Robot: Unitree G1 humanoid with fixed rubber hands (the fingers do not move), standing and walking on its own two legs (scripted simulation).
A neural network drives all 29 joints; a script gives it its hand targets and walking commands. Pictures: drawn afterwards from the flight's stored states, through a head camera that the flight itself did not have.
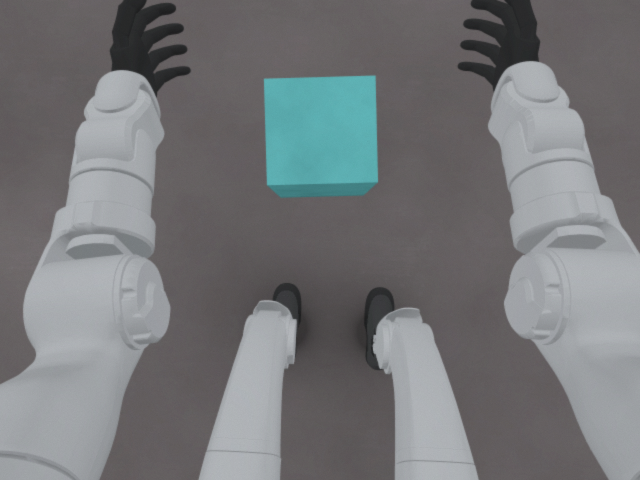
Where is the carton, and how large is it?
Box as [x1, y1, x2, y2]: [264, 76, 377, 197]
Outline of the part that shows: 375,76 264,79 267,185 279,196 289,197 362,195 377,182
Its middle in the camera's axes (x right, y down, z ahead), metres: +0.00 -0.21 +0.85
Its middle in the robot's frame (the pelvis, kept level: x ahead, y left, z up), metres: +0.55 +0.04 -0.53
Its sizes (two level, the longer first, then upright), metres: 0.210 0.200 0.250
